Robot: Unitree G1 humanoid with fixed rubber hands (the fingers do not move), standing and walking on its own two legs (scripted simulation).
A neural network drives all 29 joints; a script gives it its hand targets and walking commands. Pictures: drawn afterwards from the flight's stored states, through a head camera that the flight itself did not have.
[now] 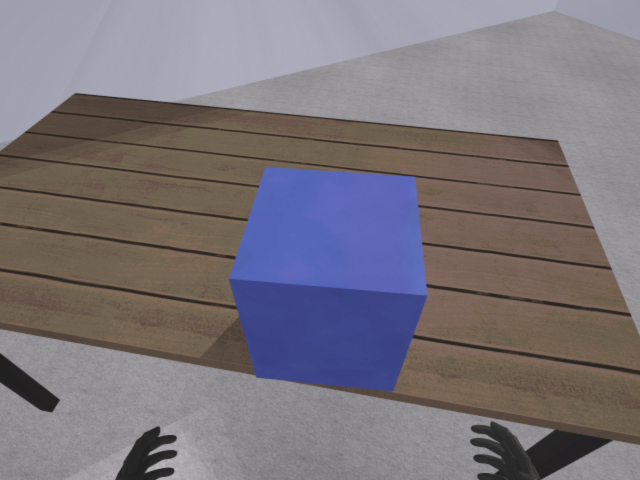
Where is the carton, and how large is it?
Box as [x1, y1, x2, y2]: [229, 167, 426, 390]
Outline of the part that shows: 265,167 229,276 229,281 256,377 393,390 426,297 426,286 414,177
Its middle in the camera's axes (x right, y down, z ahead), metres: +0.02 +0.06 +0.57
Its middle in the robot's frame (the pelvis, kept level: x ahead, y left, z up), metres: +0.40 +0.03 +0.02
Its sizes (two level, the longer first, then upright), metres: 0.210 0.200 0.250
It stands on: a table, 0.67 m high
